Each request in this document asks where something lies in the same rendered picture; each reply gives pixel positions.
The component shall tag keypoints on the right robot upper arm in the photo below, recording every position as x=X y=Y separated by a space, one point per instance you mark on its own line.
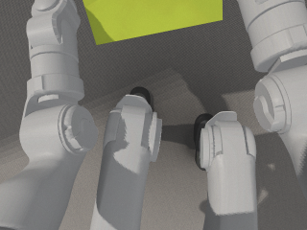
x=280 y=106

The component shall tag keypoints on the right robot forearm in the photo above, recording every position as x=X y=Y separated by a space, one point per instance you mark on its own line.
x=277 y=31

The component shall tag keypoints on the right robot shin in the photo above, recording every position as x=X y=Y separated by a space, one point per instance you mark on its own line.
x=249 y=137

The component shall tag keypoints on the left robot upper arm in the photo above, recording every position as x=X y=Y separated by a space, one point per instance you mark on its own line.
x=56 y=140

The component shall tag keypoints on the left robot forearm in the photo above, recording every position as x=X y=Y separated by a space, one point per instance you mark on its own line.
x=53 y=53

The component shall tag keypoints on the robot left thigh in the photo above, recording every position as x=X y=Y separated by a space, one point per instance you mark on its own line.
x=124 y=170

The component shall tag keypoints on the carton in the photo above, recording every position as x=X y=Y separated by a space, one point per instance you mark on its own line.
x=115 y=20

